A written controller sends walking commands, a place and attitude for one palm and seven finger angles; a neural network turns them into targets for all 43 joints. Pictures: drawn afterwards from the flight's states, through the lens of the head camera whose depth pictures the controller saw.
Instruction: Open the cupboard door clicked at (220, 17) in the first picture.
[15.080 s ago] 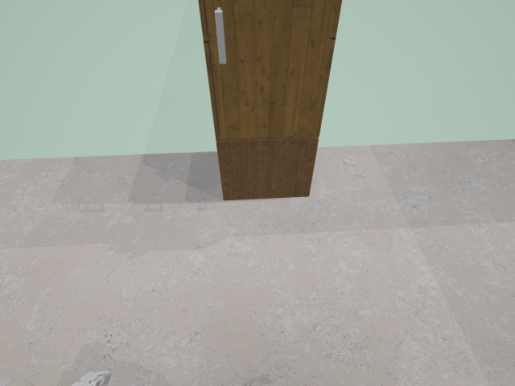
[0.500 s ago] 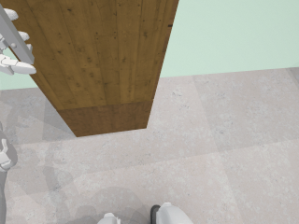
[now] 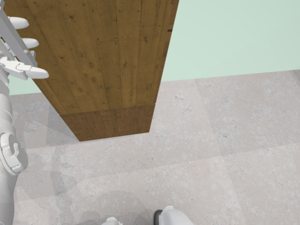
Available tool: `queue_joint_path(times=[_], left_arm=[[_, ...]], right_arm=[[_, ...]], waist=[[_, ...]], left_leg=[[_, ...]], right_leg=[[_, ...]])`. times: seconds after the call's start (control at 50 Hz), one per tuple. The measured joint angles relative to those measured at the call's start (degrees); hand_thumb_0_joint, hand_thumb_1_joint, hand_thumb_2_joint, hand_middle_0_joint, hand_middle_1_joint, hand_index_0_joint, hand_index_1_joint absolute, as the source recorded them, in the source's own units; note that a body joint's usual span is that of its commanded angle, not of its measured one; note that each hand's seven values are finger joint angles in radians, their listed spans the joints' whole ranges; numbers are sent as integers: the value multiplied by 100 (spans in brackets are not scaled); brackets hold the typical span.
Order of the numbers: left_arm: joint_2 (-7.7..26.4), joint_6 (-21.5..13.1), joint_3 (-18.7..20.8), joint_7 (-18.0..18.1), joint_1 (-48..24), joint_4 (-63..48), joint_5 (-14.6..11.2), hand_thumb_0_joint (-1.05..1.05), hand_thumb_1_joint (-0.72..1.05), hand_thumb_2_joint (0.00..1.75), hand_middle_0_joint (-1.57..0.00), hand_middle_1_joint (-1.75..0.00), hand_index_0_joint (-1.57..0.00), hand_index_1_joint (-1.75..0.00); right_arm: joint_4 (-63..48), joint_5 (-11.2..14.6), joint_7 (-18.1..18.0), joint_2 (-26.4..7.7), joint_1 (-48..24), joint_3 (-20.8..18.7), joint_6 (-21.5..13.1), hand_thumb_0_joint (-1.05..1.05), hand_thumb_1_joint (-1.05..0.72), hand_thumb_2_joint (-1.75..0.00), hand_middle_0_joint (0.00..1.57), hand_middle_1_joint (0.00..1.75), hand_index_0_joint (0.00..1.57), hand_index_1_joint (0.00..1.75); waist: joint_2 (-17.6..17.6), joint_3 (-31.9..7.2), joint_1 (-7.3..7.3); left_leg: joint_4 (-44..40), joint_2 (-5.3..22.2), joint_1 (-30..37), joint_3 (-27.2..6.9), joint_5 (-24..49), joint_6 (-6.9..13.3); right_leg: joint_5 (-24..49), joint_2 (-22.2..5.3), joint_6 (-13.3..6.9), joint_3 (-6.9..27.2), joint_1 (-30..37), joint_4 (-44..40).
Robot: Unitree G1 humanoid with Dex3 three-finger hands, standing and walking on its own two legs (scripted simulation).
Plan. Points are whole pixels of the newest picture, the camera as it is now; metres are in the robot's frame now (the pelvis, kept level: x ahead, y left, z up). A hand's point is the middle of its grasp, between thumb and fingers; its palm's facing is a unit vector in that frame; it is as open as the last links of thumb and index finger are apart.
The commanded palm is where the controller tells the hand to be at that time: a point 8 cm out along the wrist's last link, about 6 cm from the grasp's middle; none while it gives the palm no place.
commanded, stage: close the thumb around the handle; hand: left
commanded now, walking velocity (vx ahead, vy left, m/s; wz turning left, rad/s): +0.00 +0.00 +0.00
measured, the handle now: (17, 37) +0.56 +0.27 +0.12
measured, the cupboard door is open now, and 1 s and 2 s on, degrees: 0 0 13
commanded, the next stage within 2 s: pull the door open along its arc in 0.76 s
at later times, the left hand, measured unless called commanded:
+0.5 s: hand (26, 51) +0.52 +0.25 +0.12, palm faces +0.05 -1.00 -0.02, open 8.7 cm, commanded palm +0.50 +0.29 +0.12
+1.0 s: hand (26, 52) +0.52 +0.25 +0.12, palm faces +0.06 -1.00 -0.02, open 5.7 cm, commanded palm +0.48 +0.29 +0.12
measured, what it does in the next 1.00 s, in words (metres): stands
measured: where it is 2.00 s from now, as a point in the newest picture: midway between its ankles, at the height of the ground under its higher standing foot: outside the picture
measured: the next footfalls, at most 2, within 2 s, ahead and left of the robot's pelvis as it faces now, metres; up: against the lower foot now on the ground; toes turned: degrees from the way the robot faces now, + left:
none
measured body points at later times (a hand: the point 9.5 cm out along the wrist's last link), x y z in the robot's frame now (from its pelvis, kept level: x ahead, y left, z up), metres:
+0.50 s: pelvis +0.00 +0.00 +0.00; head +0.12 +0.02 +0.43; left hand +0.51 +0.30 +0.13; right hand -0.02 -0.27 -0.10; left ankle -0.04 +0.09 -0.70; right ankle +0.01 -0.13 -0.70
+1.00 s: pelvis +0.00 +0.00 +0.00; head +0.12 +0.02 +0.44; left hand +0.51 +0.30 +0.13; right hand -0.03 -0.26 -0.10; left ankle -0.04 +0.09 -0.70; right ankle +0.01 -0.13 -0.70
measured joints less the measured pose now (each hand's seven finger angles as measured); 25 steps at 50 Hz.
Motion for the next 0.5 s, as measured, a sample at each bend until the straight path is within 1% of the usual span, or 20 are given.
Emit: queue_joint_path(times=[0.12,0.22,0.34,0.5], left_arm=[[-23,-33,-14,13,45,-21,-44,-2,-49,30,-30,-121,-31,-124],[7,-21,29,-44,66,-36,-22,-2,-40,34,-31,-122,-31,-124],[85,12,15,-108,13,71,-17,-1,-15,45,-32,-124,-32,-125],[99,-33,57,-117,-32,68,-19,-1,26,62,-35,-129,-35,-128]], right_arm=[[61,9,-2,-40,27,-24,34,0,-91,-90,21,30,21,30],[54,15,-26,-51,18,-31,34,0,-91,-90,21,30,21,30],[12,29,-47,-49,-33,-5,37,0,-91,-90,21,30,21,30],[0,13,-52,-34,-60,8,5,0,-91,-90,21,30,21,30]], waist=[[-3,24,16],[-10,23,2],[-24,43,-24],[-20,32,-29]], left_leg=[[-24,6,57,-10,-6,-6],[-55,10,74,-14,8,-14],[-61,11,73,-13,16,-13],[-33,8,3,-5,18,-10]], right_leg=[[-12,9,-9,-9,56,-17],[-2,14,-18,-11,71,-43],[5,16,-19,-9,68,-46],[14,13,-13,2,-3,-23]])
